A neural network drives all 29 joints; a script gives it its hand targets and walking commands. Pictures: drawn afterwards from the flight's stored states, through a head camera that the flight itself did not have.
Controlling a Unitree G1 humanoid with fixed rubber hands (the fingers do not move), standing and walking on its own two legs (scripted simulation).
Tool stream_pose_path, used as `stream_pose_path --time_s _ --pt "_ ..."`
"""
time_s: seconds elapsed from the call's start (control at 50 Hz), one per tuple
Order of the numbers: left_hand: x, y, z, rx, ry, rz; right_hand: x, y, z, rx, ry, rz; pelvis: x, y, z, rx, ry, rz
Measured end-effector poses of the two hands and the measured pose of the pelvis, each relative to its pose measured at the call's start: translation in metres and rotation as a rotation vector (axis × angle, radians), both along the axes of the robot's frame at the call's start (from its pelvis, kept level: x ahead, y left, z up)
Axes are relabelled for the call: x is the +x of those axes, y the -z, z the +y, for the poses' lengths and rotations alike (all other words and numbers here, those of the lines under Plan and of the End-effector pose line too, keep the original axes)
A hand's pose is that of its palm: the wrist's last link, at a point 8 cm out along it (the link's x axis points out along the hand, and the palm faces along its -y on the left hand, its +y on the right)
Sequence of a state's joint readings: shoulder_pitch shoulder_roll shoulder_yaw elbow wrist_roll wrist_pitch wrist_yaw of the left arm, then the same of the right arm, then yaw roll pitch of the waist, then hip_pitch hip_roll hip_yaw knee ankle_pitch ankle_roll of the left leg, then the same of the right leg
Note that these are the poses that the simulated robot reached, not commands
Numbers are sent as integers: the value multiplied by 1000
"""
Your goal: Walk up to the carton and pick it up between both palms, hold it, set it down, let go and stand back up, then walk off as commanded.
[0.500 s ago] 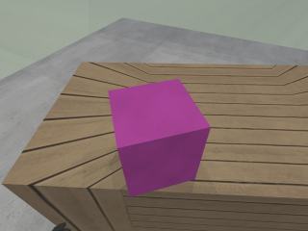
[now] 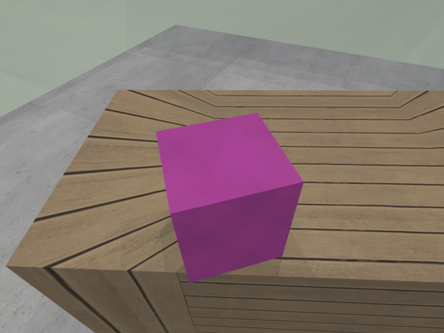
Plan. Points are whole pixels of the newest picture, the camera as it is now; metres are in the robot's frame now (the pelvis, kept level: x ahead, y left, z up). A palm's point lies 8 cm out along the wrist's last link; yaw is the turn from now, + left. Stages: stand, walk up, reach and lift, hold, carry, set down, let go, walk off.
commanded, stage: stand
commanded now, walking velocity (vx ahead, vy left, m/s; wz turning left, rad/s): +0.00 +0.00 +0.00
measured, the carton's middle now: (223, 198) +0.39 +0.04 +0.03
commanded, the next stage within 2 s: walk off in 0.80 s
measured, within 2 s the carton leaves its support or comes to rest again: neither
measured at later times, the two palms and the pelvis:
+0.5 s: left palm out of the picture +0.08 +0.31 -0.11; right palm out of the picture +0.07 -0.32 -0.10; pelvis +0.00 +0.00 +0.00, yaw +0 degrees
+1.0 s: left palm out of the picture +0.08 +0.31 -0.11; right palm out of the picture +0.07 -0.32 -0.10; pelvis +0.00 +0.00 +0.00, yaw +0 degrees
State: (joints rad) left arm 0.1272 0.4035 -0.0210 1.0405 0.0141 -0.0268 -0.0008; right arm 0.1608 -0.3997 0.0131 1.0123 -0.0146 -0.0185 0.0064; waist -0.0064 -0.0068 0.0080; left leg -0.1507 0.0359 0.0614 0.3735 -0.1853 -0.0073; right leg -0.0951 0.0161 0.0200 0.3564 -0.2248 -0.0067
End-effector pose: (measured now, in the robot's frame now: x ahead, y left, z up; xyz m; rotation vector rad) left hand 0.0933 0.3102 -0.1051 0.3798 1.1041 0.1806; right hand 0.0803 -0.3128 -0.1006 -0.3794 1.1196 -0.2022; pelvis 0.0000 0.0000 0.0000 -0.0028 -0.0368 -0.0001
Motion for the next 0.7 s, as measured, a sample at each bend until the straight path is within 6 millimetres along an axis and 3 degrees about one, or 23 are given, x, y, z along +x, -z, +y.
stream_pose_path --time_s 0.32,0.7 --pt "-10 3 0 -1 -11 30 -6 1 -2 -3 17 20 -2 -1 0 0 1 -2" --pt "-9 2 0 0 -11 31 -10 2 -3 -1 30 29 -3 -1 0 0 2 -4"
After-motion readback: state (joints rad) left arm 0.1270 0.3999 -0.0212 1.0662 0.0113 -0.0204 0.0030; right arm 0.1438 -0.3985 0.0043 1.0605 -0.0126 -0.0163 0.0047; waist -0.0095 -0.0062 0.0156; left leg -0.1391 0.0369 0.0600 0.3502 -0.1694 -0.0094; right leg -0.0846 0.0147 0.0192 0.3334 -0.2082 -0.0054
